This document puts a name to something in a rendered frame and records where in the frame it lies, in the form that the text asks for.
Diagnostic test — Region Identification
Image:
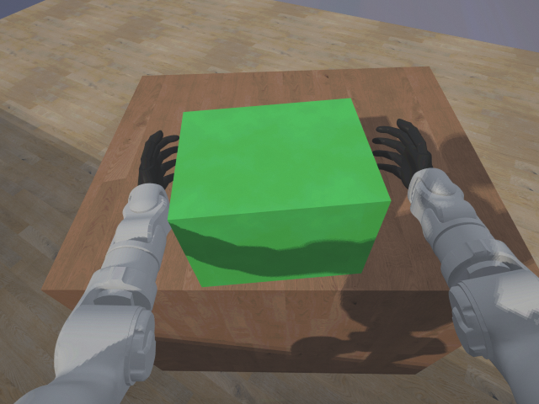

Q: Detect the robot right upper arm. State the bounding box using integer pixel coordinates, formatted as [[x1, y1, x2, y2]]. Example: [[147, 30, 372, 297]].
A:
[[449, 269, 539, 404]]

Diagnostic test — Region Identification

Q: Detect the left robot forearm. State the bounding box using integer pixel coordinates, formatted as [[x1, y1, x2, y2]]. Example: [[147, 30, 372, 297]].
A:
[[54, 183, 172, 373]]

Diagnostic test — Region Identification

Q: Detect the left robot hand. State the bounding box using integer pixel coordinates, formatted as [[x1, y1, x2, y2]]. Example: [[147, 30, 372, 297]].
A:
[[137, 130, 179, 190]]

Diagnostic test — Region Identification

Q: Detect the carton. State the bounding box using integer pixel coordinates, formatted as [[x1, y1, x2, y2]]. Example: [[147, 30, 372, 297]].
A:
[[168, 98, 391, 287]]

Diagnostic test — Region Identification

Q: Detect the right robot forearm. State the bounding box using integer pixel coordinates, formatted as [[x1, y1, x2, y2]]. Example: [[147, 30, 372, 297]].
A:
[[408, 167, 539, 288]]

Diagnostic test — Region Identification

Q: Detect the right robot hand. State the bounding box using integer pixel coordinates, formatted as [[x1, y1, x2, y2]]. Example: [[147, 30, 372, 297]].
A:
[[372, 119, 433, 189]]

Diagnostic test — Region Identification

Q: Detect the pedestal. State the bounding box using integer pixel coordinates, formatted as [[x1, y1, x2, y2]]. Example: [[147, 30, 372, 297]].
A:
[[41, 66, 539, 375]]

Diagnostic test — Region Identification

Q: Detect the robot left upper arm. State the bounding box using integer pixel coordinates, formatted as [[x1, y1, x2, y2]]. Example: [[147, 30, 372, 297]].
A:
[[14, 305, 156, 404]]

